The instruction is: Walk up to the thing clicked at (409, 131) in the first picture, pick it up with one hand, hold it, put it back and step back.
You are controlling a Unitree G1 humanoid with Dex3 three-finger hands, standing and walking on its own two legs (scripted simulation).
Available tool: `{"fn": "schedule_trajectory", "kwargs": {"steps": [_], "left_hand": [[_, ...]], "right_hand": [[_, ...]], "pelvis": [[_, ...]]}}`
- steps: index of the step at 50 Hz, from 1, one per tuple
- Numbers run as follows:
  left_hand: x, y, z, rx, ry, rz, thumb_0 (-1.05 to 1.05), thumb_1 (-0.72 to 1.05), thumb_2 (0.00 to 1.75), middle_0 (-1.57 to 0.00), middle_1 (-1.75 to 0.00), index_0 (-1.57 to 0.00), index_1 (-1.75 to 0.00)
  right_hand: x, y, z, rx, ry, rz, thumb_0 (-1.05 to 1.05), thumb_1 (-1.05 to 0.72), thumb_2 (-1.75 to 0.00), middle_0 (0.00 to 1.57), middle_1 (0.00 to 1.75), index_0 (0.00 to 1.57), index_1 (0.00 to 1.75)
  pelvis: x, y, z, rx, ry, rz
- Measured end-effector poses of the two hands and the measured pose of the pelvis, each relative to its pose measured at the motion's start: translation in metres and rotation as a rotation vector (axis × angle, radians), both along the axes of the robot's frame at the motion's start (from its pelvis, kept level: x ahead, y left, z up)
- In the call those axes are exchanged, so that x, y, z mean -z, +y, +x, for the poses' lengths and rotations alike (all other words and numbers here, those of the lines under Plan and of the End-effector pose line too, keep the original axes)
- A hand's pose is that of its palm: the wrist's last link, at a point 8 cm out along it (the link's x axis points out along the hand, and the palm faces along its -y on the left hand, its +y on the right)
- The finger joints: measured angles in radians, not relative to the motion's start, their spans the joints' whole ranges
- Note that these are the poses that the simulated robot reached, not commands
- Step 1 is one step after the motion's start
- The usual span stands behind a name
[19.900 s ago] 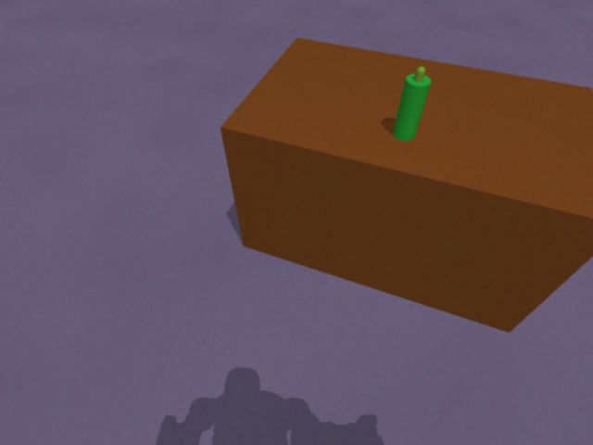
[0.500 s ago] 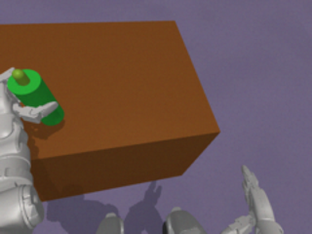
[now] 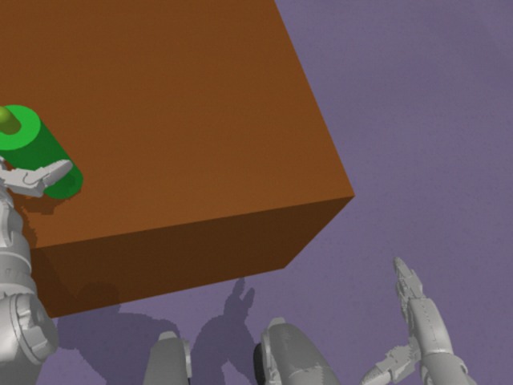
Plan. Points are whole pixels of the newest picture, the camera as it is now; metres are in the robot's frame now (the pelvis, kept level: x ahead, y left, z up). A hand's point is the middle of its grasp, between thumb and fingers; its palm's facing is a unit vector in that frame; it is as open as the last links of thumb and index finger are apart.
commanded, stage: lower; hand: left
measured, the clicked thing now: (35, 153) +0.46 +0.26 +0.03
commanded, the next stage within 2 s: loosen in 0.28 s
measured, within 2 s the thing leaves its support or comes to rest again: rests again in 0.60 s
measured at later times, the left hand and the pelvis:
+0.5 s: hand (28, 150) +0.47 +0.28 +0.02, palm faces +0.30 -0.95 -0.01, open 9.8 cm; pelvis +0.00 +0.00 -0.02, yaw +0 degrees
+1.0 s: hand (29, 145) +0.48 +0.28 +0.02, palm faces +0.30 -0.95 +0.00, open 13.7 cm; pelvis +0.00 +0.00 -0.02, yaw +0 degrees
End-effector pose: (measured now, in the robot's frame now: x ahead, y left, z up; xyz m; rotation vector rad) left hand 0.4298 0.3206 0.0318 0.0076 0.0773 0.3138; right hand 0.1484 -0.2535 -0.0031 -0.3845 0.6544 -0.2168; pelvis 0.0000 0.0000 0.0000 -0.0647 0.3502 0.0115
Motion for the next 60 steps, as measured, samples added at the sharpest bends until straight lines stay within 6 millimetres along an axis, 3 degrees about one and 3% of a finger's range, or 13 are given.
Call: {"fn": "schedule_trajectory", "kwargs": {"steps": [12,23,32,42,56,60], "left_hand": [[0.014,0.002,0.005,0.005,-0.001,0.005,-0.07,-0.59,1.00,-0.80,-1.22,-0.92,-1.28],[0.015,0.004,0.006,0.012,-0.024,0.000,-0.05,-0.59,1.00,-0.81,-1.22,-0.92,-1.27],[0.012,0.004,0.009,0.011,-0.051,-0.003,-0.02,-0.52,0.80,-0.89,-1.06,-0.97,-1.07],[0.008,0.003,0.013,0.016,-0.051,-0.003,-0.01,-0.44,0.48,-0.73,-0.70,-0.75,-0.69],[0.011,0.003,0.012,-0.002,-0.049,-0.005,-0.01,-0.44,0.21,-0.38,-0.32,-0.40,-0.30],[0.003,0.010,0.010,-0.035,-0.064,-0.004,-0.01,-0.46,0.15,-0.26,-0.22,-0.28,-0.20]], "right_hand": [[0.005,0.002,0.001,-0.004,0.000,0.000,-0.01,0.53,-0.05,0.06,0.05,0.06,0.05],[0.004,0.006,0.006,-0.032,-0.016,0.004,-0.01,0.52,-0.05,0.06,0.05,0.06,0.05],[0.004,0.006,0.003,-0.031,-0.001,-0.004,-0.01,0.52,-0.04,0.06,0.05,0.06,0.05],[0.005,0.006,-0.002,-0.028,0.001,0.004,-0.01,0.52,-0.04,0.06,0.05,0.06,0.05],[0.002,0.001,-0.001,-0.022,-0.001,-0.010,-0.01,0.53,-0.04,0.06,0.05,0.07,0.05],[-0.006,0.000,0.001,-0.021,-0.014,-0.017,-0.01,0.54,-0.04,0.06,0.05,0.07,0.05]], "pelvis": [[0.010,0.000,0.000,0.001,0.030,-0.004],[0.015,-0.001,0.003,-0.003,0.041,-0.003],[0.016,0.000,0.002,-0.003,0.046,-0.004],[0.018,0.001,0.001,0.003,0.048,-0.002],[0.018,-0.003,0.002,0.004,0.049,0.003],[0.016,-0.003,0.005,0.004,0.041,0.004]]}}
